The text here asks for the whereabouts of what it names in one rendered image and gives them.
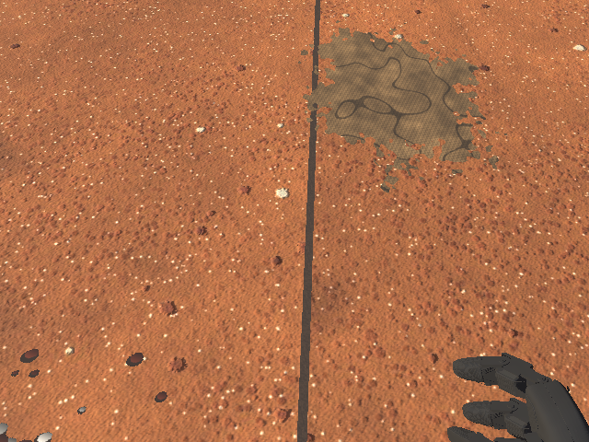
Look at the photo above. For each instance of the robot right hand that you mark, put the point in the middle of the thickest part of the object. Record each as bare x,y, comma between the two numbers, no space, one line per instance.
549,415

